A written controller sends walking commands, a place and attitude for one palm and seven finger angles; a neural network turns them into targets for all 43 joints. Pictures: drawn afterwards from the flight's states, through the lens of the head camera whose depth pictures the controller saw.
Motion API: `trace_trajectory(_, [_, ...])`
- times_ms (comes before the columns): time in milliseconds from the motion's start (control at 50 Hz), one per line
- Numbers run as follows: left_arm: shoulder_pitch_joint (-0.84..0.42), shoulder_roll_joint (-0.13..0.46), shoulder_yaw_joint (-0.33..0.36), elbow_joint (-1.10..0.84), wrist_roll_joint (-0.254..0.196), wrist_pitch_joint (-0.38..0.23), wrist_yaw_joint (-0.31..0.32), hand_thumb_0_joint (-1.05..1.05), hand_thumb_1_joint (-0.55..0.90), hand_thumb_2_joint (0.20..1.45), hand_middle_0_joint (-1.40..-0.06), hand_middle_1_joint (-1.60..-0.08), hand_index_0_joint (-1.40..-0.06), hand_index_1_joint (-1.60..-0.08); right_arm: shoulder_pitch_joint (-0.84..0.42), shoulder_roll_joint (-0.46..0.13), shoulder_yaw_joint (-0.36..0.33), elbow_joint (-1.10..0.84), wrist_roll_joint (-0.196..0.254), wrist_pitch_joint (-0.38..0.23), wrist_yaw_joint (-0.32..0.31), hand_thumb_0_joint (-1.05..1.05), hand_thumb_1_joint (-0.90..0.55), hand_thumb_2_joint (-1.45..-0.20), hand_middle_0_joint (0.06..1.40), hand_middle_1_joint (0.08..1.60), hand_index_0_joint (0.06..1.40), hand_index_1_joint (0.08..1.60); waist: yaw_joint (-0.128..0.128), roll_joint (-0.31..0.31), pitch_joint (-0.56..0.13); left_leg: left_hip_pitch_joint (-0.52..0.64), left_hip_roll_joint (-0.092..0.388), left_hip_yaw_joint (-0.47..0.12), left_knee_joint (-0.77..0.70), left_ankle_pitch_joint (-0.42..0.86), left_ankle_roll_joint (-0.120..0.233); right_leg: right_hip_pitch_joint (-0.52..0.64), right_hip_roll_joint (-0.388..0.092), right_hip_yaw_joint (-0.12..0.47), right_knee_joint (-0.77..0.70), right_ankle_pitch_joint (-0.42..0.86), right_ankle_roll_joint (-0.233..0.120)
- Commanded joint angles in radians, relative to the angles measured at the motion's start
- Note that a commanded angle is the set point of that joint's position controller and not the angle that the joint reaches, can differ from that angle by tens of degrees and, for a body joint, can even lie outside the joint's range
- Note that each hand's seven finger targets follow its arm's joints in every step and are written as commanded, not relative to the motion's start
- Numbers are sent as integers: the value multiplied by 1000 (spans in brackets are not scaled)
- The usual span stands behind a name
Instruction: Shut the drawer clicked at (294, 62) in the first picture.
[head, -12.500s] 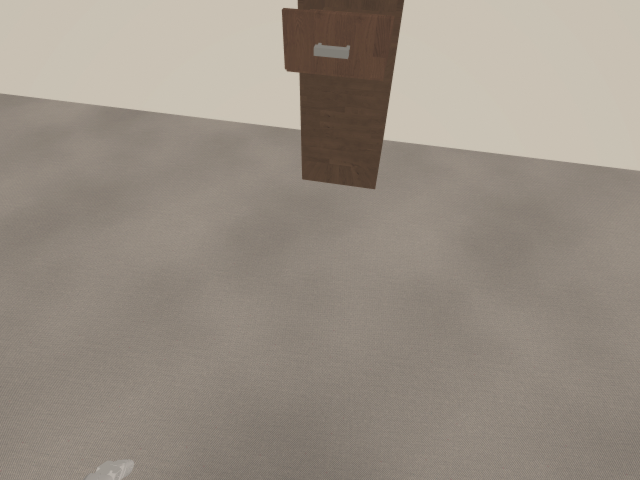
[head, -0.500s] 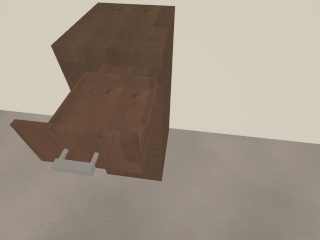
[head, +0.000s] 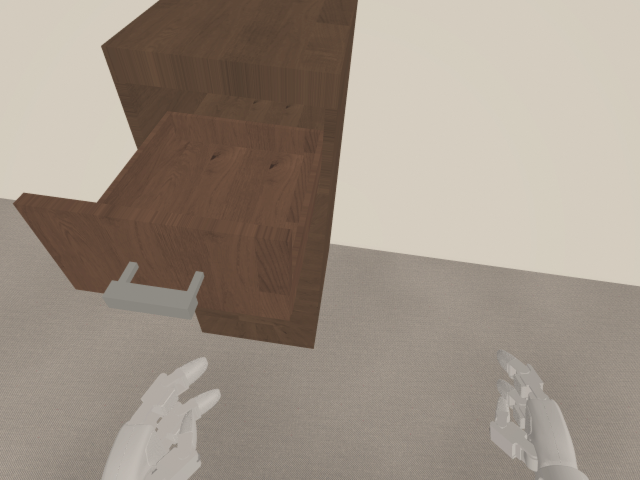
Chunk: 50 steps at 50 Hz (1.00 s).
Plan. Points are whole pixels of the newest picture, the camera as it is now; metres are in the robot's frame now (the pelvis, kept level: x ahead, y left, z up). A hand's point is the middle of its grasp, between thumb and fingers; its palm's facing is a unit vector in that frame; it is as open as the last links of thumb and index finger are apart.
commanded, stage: raise the hand and make a fist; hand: left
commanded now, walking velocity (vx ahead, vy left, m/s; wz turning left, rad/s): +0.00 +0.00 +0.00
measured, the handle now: (158, 286) +0.34 +0.23 +0.05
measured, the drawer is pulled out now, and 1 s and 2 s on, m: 0.30 0.30 0.30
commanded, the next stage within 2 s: bring the fist close to the handle in 1.54 s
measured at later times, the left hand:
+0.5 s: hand (142, 417) +0.17 +0.19 +0.07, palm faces +0.01 -1.00 -0.06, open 3.7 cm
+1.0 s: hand (102, 401) +0.17 +0.21 +0.12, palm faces +0.00 -0.99 -0.12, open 3.2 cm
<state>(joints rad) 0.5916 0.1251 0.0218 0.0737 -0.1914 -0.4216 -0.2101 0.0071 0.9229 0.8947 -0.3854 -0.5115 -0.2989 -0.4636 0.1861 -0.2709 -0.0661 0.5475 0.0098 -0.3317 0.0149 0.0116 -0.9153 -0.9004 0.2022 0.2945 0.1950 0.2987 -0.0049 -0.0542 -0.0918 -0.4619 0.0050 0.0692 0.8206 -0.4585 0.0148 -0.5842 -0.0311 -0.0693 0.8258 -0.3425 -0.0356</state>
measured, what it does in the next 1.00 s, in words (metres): stands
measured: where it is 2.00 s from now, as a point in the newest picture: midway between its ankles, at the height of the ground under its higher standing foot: outside the picture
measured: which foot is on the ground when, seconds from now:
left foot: down 0.00-1.00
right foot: down 0.00-1.00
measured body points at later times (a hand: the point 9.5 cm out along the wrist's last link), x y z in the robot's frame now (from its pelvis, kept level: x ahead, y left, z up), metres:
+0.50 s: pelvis -0.01 +0.01 -0.01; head +0.01 +0.02 +0.44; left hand +0.17 +0.24 +0.07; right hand +0.16 -0.20 -0.09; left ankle -0.02 +0.11 -0.70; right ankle +0.05 -0.10 -0.70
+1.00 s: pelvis +0.02 +0.02 +0.01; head +0.00 +0.01 +0.46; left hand +0.16 +0.26 +0.13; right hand +0.24 -0.18 -0.02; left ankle -0.02 +0.11 -0.70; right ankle +0.05 -0.10 -0.70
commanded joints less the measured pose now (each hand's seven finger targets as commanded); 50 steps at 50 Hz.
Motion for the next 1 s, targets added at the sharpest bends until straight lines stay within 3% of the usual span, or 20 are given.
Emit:
trace_trajectory(0, [-43, 196, 125, -482, 13, -264, -14, 0, 900, 900, -580, -712, -580, -712, -34, -72, -6, -166, -25, -16, 14, 0, -900, -900, 200, 300, 200, 300, 41, 273, -128, -126, -16, -62, -1, 289, -11, 31, 23, 41, 47, 144, -30])
trace_trajectory(40, [-89, 141, 98, -474, 4, -284, -6, 0, 900, 900, -620, -755, -620, -755, -29, -68, -2, -174, -9, 3, 4, 0, -900, -900, 200, 300, 200, 300, -7, 174, -88, -189, -14, -86, 54, 191, -1, -54, 27, 40, 58, 66, -21])
trace_trajectory(80, [-121, 114, 62, -473, -13, -252, -28, 0, 900, 900, -660, -798, -660, -798, -28, -86, 11, -194, 2, 16, -6, 0, -900, -900, 200, 300, 200, 300, -46, 126, -43, -222, -15, -102, 71, 86, 8, -103, 28, 47, 31, -43, -12])
trace_trajectory(120, [-118, 106, 20, -457, -29, -180, -76, 0, 900, 900, -700, -842, -700, -842, -27, -97, 14, -221, 18, 21, -25, 0, -900, -900, 200, 300, 200, 300, -54, 92, -57, -235, -13, -105, 63, 11, 13, -89, 23, 54, -9, -133, 1])
trace_trajectory(180, [-110, 152, 9, -460, -31, -29, -139, 0, 900, 900, -760, -907, -760, -907, -17, -109, 22, -244, 36, 21, -49, 0, -900, -900, 200, 300, 200, 300, -50, 41, -154, -210, -14, -113, 49, 39, 23, 2, 21, 67, -46, -119, 12])
trace_trajectory(200, [-105, 173, 28, -484, -31, 17, -148, 0, 900, 900, -780, -928, -780, -928, -14, -102, 23, -250, 43, 23, -55, 0, -900, -900, 200, 300, 200, 300, -33, 54, -192, -201, -15, -111, 42, 63, 22, 39, 15, 73, -56, -101, 14])
trace_trajectory(280, [-47, 241, 168, -501, -45, 148, -94, 0, 900, 900, -860, -1015, -860, -1015, -59, -71, 36, -240, 40, 37, -70, 0, -900, -900, 200, 300, 200, 300, 28, 56, -208, -179, -10, -119, -10, 157, 14, 134, 16, 37, -45, -5, 10])
trace_trajectory(340, [-7, 179, 175, -541, -79, 163, -33, 0, 900, 900, -920, -1080, -920, -1080, -67, -40, 47, -231, 41, 40, -69, 0, -900, -900, 200, 300, 200, 300, 43, 70, -142, -166, -4, -114, -51, 195, 0, 140, 17, -2, -45, 42, 8])
trace_trajectory(380, [9, 183, 191, -540, -80, 152, 2, 0, 900, 900, -960, -1123, -960, -1123, -83, -39, 49, -221, 35, 34, -67, 0, -900, -900, 200, 300, 200, 300, 47, 20, -106, -182, -1, -116, -68, 191, -1, 152, 19, -5, -55, 27, 8])
trace_trajectory(400, [24, 191, 199, -553, -71, 141, 10, 0, 900, 900, -980, -1145, -980, -1145, -64, -40, 44, -218, 36, 30, -64, 0, -900, -900, 200, 300, 200, 300, 49, 40, -106, -175, 0, -110, -74, 189, -2, 149, 18, -3, -60, 17, 7])
trace_trajectory(420, [39, 183, 179, -568, -63, 130, 9, 0, 900, 900, -1000, -1167, -1000, -1167, -58, -41, 43, -219, 36, 21, -60, 0, -900, -900, 200, 300, 200, 300, 43, 72, -96, -166, -1, -105, -78, 175, -2, 138, 15, -1, -65, 2, 7])
trace_trajectory(520, [49, 183, 124, -617, -49, 88, -35, 0, 900, 900, -1100, -1275, -1100, -1275, -29, -66, 37, -209, 41, -30, -52, 0, -900, -900, 200, 300, 200, 300, 10, 82, -96, -121, 3, -109, -83, 156, 4, 119, 14, 5, -93, -25, 11])
trace_trajectory(580, [6, 189, 112, -656, -62, 80, -48, 0, 900, 900, -1160, -1340, -1160, -1340, -22, -78, 40, -200, 43, -60, -57, 0, -900, -900, 200, 300, 200, 300, -4, 80, -96, -90, 5, -119, -87, 158, 7, 122, 17, 3, -103, -15, 14])
trace_trajectory(600, [-11, 220, 148, -643, -63, 83, -42, 0, 900, 900, -1180, -1362, -1180, -1362, -17, -81, 36, -189, 46, -64, -62, 0, -900, -900, 200, 300, 200, 300, 1, 88, -89, -87, 5, -122, -93, 150, 5, 125, 18, 7, -112, -23, 13])
trace_trajectory(680, [-17, 267, 230, -630, -58, 104, -11, 0, 900, 900, -1260, -1448, -1260, -1448, -28, -77, 39, -176, 49, -65, -73, 0, -900, -900, 200, 300, 200, 300, 26, 100, -73, -58, 8, -125, -128, 180, -1, 166, 22, -4, -124, 14, 6])
trace_trajectory(700, [-5, 234, 206, -656, -62, 110, -12, 0, 900, 900, -1280, -1470, -1280, -1470, -27, -69, 42, -183, 50, -67, -71, 0, -900, -900, 200, 300, 200, 300, 33, 142, -84, -35, 5, -119, -139, 213, -4, 185, 20, -11, -120, 54, 5])
trace_trajectory(740, [34, 240, 223, -653, -69, 136, -18, 0, 900, 900, -1320, -1513, -1320, -1513, -31, -61, 45, -183, 53, -68, -68, 0, -900, -900, 200, 300, 200, 300, 45, 149, -103, -7, 7, -113, -145, 283, -11, 222, 21, -16, -124, 136, 4])
trace_trajectory(780, [0, 244, 230, -637, -79, 161, -35, 0, 900, 900, -1360, -1557, -1360, -1557, -46, -66, 50, -174, 55, -65, -70, 0, -900, -900, 200, 300, 200, 300, 36, 108, -77, 3, 8, -112, -155, 294, -9, 240, 25, -15, -146, 164, 7])
trace_trajectory(860, [17, 247, 226, -665, -94, 208, -86, 0, 900, 900, -1400, -1600, -1400, -1600, -59, -65, 62, -181, 61, -82, -70, 0, -900, -900, 200, 300, 200, 300, 41, 114, -57, 49, 9, -111, -178, 351, -14, 271, 30, -19, -170, 238, 8])
trace_trajectory(980, [-9, 297, 303, -695, -115, 253, -106, 0, 900, 900, -1400, -1600, -1400, -1600, -86, -66, 77, -164, 60, -94, -75, 0, -900, -900, 200, 300, 200, 300, 57, 125, -36, 98, 8, -113, -220, 358, -20, 305, 39, -24, -211, 246, 6])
